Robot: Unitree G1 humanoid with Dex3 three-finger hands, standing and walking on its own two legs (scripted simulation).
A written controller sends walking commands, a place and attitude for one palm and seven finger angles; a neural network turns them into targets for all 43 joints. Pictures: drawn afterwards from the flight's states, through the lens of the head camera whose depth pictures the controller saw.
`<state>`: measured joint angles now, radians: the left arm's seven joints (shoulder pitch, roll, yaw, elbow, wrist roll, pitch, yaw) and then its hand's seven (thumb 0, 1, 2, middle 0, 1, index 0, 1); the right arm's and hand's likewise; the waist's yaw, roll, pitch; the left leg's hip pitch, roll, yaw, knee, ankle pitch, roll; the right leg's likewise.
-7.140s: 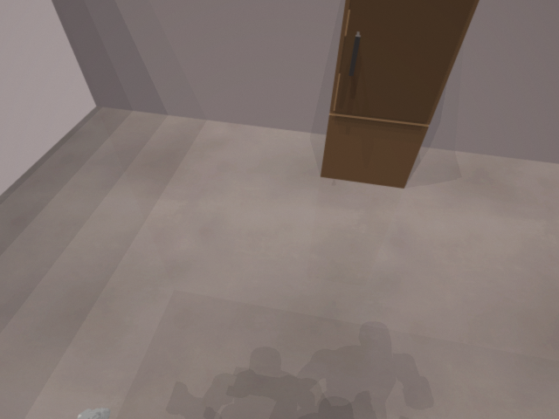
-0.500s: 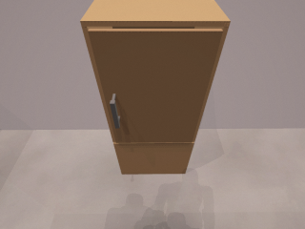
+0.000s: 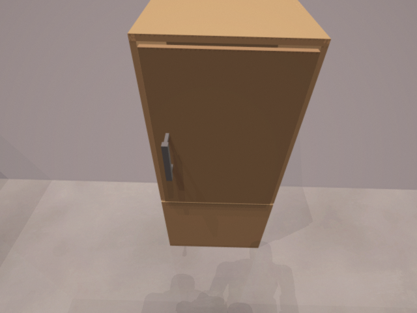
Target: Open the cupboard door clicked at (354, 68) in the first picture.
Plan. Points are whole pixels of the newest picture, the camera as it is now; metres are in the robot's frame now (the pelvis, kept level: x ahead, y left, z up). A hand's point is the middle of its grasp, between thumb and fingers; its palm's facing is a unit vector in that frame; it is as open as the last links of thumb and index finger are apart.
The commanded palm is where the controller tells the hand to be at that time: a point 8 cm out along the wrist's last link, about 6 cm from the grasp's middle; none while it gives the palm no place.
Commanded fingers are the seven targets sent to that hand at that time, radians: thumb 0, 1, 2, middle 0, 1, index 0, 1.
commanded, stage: look again from close up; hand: left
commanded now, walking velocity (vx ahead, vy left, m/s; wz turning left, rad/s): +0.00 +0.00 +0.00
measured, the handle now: (168, 157) +0.56 +0.16 -0.07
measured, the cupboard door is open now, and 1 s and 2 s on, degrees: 0 0 0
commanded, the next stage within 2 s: shuffle to correct the standing spot in 0.30 s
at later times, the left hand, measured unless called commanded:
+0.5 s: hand out of the picture -0.01 +0.25 -0.17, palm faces +0.00 -0.97 -0.25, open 7.4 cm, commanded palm none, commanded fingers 0.00 0.90 0.90 -0.20 -0.30 -0.20 -0.30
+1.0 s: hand out of the picture -0.07 +0.15 -0.19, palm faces +0.04 -1.00 -0.08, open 7.4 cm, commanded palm none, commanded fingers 0.00 0.90 0.90 -0.20 -0.30 -0.20 -0.30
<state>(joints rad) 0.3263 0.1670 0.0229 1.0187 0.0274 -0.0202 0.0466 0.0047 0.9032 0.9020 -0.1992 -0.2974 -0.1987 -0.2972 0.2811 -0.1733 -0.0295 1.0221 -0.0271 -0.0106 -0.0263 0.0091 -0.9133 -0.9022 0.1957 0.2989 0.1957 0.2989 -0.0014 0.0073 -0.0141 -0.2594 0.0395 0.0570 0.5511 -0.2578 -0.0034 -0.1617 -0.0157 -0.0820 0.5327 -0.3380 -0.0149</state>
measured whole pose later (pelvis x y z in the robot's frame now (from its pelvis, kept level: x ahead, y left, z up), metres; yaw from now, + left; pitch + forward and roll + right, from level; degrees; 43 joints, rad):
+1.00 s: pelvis -0.01 +0.01 -0.01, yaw -1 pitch -1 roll -1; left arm 0.44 0.10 0.03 1.08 0.04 0.05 0.01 0.00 0.90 0.90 -0.20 -0.30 -0.20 -0.30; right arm 0.36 -0.10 -0.04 1.08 -0.04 -0.01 -0.04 0.01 -0.91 -0.90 0.20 0.30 0.20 0.30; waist -0.01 -0.04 -0.01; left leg -0.30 0.06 0.15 0.61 -0.30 0.04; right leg -0.30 -0.01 -0.09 0.75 -0.41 -0.02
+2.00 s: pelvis -0.01 -0.02 +0.01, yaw -2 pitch -1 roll +0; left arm 0.33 0.11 0.01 1.08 0.03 0.00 0.04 0.00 0.90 0.90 -0.20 -0.30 -0.20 -0.30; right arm 0.21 -0.17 -0.04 1.06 -0.01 0.00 -0.02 -0.01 -0.95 -0.90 0.20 0.30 0.20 0.30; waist 0.00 0.01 0.02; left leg -0.22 -0.03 0.17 0.41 -0.17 0.09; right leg -0.14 -0.04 -0.05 0.44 -0.28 0.02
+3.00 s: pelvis -0.02 -0.03 -0.02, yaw +5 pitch +4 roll +0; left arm 0.41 0.18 0.05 0.15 -0.16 -0.21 0.07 0.03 0.87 0.87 -0.20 -0.34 -0.20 -0.34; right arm 0.31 -0.26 0.00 0.74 0.02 -0.26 -0.03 0.01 -0.91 -0.90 0.20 0.30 0.20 0.30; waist -0.05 0.01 -0.06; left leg -0.51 -0.07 0.08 0.69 -0.26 0.07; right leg -0.43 -0.03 -0.07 0.75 -0.39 -0.02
